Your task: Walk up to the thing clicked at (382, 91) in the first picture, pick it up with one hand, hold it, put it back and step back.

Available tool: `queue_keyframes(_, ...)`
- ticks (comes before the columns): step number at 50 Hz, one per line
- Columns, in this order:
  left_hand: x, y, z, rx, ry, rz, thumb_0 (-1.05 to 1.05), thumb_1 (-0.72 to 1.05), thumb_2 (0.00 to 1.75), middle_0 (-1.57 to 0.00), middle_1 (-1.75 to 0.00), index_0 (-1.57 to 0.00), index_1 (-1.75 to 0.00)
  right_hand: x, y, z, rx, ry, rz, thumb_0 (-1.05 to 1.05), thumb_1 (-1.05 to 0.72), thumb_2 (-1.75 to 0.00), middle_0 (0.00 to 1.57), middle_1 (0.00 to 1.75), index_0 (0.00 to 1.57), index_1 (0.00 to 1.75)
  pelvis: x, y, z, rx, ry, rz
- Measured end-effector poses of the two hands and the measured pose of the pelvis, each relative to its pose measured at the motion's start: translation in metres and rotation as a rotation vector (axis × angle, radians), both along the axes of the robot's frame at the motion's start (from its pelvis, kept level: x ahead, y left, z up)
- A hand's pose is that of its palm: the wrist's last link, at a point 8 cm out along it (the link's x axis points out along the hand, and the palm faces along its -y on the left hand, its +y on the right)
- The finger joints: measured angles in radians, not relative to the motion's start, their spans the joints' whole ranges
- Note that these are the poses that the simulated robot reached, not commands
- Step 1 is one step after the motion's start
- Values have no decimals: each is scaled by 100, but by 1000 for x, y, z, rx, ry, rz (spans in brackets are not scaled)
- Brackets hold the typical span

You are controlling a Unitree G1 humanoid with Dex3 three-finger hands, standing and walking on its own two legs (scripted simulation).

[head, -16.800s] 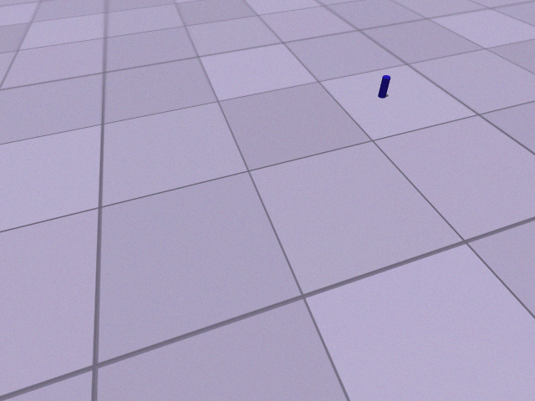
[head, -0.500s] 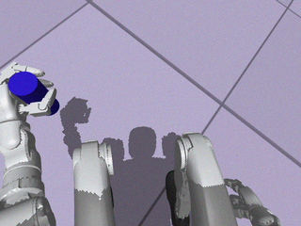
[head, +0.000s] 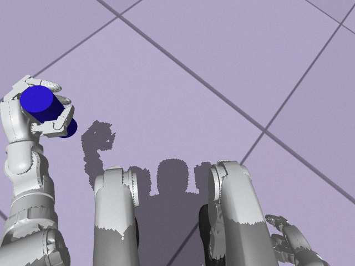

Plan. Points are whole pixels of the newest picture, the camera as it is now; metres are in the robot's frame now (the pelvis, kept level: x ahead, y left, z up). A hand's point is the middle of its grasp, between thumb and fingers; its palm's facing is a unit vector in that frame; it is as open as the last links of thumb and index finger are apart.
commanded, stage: lift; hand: left
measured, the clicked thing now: (53, 115) +0.43 +0.28 -0.05
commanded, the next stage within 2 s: none
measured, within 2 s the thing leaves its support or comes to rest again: neither
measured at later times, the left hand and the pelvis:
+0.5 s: hand (44, 101) +0.42 +0.26 +0.04, palm faces +0.20 -0.98 -0.03, open 7.3 cm; pelvis +0.00 +0.00 +0.04, yaw +1 degrees
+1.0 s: hand out of the picture +0.40 +0.23 +0.21, palm faces +0.20 -0.98 -0.02, open 7.4 cm; pelvis +0.03 +0.00 +0.18, yaw +3 degrees
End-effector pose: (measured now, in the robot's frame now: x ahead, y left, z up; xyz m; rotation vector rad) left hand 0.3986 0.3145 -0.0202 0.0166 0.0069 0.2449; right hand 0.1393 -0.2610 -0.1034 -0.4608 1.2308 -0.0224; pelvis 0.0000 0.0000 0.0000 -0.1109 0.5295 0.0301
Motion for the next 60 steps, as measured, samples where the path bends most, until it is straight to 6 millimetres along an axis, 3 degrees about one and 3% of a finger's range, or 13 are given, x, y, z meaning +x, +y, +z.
queue_keyframes(14, 2, -8, 16, 16, 8, -32, -1, -8, 112, -90, -104, -89, -106, -6, -1, 6, 17, -1, -28, 0, -90, -89, 21, 30, 21, 30, 1, -1, 11, 11, 12, 6)
queue_keyframes(26, -9, -9, 65, 13, -4, -42, -1, -8, 112, -89, -104, -89, -106, 7, 2, 34, 42, -56, -55, 0, -91, -89, 21, 30, 20, 30, 4, -3, 42, 22, 24, 13)
queue_keyframes(33, -17, -16, 102, 13, 8, -60, -1, -8, 112, -89, -105, -89, -106, 24, 6, 67, 56, -113, -69, 0, -90, -89, 21, 30, 20, 30, 8, -2, 74, 22, 35, 17)
queue_keyframes(42, -25, -19, 169, 19, 5, -40, -1, -7, 111, -88, -106, -88, -106, 51, 16, 119, 79, -180, -76, 1, -90, -89, 21, 30, 20, 30, 19, -2, 125, 29, 20, 29)
queue_keyframes(53, -39, -33, 256, 0, 28, -32, -1, -7, 110, -87, -107, -87, -107, 81, 30, 203, 104, -293, -89, 1, -90, -89, 21, 30, 20, 30, 37, 5, 198, 33, -52, 44)
queue_keyframes(60, -41, -25, 299, 1, 20, 9, -1, -7, 110, -87, -107, -87, -107, 88, 36, 250, 103, -332, -78, 1, -90, -89, 21, 30, 20, 30, 47, 7, 237, 41, -108, 56)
